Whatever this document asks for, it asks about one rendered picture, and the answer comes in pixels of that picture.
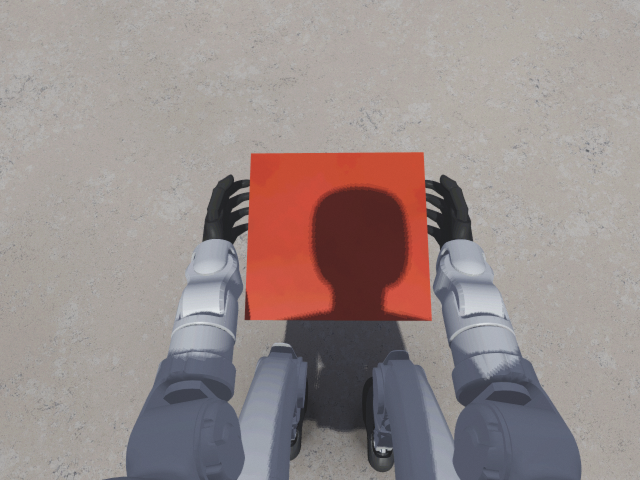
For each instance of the robot left forearm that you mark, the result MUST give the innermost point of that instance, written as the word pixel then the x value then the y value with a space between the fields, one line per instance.
pixel 199 361

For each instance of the carton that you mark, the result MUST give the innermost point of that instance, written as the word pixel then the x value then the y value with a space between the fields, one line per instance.
pixel 338 236

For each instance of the right robot foot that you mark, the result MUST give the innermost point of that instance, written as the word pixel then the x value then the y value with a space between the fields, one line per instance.
pixel 383 460

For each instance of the robot left hand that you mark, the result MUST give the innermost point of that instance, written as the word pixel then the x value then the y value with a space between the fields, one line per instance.
pixel 219 219

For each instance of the robot left upper arm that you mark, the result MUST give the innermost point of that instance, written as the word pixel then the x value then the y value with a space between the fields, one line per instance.
pixel 193 440

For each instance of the robot right forearm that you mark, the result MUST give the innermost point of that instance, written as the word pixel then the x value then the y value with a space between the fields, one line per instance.
pixel 487 359

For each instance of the right robot thigh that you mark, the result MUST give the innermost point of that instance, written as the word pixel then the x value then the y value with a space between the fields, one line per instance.
pixel 423 445

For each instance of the robot right hand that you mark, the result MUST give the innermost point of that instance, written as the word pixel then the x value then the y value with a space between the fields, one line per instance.
pixel 454 221

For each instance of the robot right upper arm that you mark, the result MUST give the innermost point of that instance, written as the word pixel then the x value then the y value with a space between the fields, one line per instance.
pixel 502 441

